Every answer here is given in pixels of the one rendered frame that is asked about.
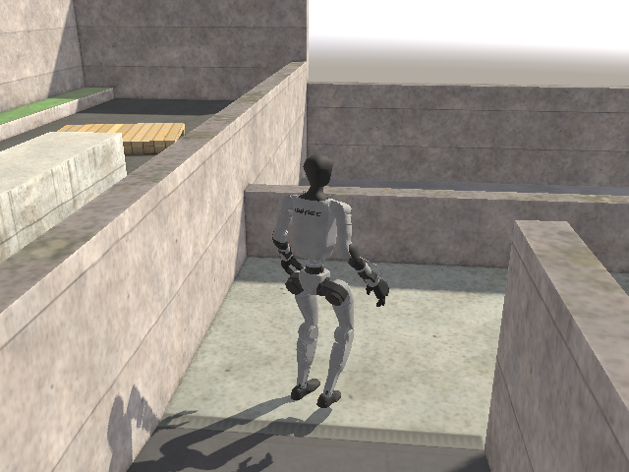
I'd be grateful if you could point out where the robot right thigh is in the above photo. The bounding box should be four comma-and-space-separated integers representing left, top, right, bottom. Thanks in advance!
322, 279, 354, 345

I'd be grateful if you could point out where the left robot upper arm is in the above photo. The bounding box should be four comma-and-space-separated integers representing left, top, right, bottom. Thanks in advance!
272, 195, 299, 243

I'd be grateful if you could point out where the right robot forearm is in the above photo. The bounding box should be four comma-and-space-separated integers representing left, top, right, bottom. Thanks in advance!
348, 243, 379, 287

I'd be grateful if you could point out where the left robot hand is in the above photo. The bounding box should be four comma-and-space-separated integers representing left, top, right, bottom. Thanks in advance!
281, 254, 303, 275

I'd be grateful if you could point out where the left robot forearm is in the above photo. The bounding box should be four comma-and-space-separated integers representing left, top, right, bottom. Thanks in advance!
272, 231, 293, 262

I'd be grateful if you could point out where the right robot upper arm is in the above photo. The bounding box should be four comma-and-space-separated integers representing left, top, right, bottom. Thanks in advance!
330, 200, 352, 259

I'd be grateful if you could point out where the right robot hand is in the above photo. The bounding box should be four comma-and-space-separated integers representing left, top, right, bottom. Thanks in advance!
366, 279, 389, 307

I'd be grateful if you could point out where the right robot shin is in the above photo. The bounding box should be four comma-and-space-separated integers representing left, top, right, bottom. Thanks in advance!
323, 329, 354, 396

